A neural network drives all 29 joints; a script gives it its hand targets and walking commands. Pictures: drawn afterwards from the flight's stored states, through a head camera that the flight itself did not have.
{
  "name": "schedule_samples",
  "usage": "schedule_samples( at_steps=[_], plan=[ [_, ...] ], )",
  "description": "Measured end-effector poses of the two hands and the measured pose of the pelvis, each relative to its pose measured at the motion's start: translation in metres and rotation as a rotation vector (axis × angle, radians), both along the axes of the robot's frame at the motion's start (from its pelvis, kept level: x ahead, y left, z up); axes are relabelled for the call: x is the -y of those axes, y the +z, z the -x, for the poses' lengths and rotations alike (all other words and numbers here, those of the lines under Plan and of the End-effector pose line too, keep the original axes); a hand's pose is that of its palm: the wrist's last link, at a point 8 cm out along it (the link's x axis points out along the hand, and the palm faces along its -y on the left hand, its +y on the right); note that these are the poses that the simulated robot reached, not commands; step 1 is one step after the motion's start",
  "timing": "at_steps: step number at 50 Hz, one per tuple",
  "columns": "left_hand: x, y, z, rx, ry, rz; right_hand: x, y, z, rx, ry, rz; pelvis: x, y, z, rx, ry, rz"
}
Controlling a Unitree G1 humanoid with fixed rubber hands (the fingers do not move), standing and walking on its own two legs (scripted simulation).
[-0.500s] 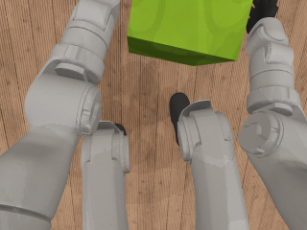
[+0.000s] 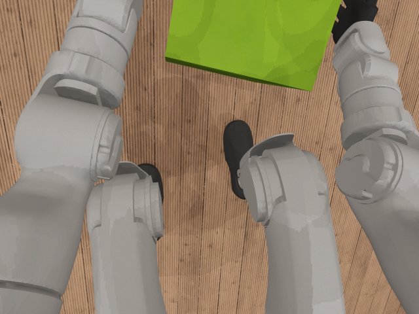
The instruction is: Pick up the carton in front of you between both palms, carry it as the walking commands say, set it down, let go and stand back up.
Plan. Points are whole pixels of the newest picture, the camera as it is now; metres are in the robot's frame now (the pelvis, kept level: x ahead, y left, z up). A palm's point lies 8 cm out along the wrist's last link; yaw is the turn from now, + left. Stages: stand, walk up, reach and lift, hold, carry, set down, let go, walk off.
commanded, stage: set down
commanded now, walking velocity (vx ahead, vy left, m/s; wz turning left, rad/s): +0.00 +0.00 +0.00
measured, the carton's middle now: (237, 12) +0.51 -0.13 -0.26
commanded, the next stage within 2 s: let go in 1.22 s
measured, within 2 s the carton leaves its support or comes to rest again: neither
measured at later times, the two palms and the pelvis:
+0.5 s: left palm out of the picture +0.60 +0.02 -0.08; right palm out of the picture +0.46 -0.32 -0.09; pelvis +0.00 -0.02 +0.04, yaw -1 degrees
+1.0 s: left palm out of the picture +0.61 +0.04 +0.06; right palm out of the picture +0.46 -0.32 +0.06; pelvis +0.03 -0.01 +0.15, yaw -1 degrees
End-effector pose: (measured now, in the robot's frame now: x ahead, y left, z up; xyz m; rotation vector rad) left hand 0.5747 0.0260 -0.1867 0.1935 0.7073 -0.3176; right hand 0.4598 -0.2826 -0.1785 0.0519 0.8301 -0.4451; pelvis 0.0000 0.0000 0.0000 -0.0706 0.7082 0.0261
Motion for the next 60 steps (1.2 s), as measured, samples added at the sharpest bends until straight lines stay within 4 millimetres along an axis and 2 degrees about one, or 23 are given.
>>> schedule_samples(
  at_steps=[6, 10, 14, 19, 28, 43, 60],
  plan=[
    [-0.024, -0.013, -0.007, 0.009, 0.039, -0.043, 0.023, -0.011, 0.008, 0.003, -0.048, 0.036, 0.005, -0.002, 0.001, 0.005, -0.007, -0.001],
    [-0.020, -0.009, -0.012, 0.041, 0.036, -0.033, 0.034, -0.008, 0.003, 0.044, -0.054, 0.047, 0.010, -0.004, 0.002, 0.007, -0.011, -0.006],
    [-0.009, 0.008, -0.017, 0.090, 0.031, -0.022, 0.037, 0.005, -0.004, 0.105, -0.060, 0.038, 0.015, -0.003, 0.004, 0.020, -0.023, -0.014],
    [0.000, 0.050, -0.024, 0.137, 0.032, -0.050, 0.034, 0.039, -0.009, 0.177, -0.062, 0.019, 0.017, 0.008, 0.006, 0.033, -0.044, -0.031],
    [0.001, 0.125, -0.031, 0.072, 0.063, -0.063, 0.039, 0.106, 0.003, 0.178, -0.089, 0.008, 0.016, 0.050, 0.002, -0.013, -0.068, -0.053],
    [-0.013, 0.200, -0.035, 0.092, 0.054, -0.047, 0.038, 0.194, -0.002, 0.187, -0.073, 0.037, 0.015, 0.114, -0.014, -0.108, -0.065, -0.052],
    [-0.017, 0.308, -0.035, 0.079, 0.051, -0.050, 0.043, 0.302, 0.006, 0.195, -0.069, 0.027, 0.013, 0.208, -0.036, -0.116, -0.068, -0.057]
  ],
)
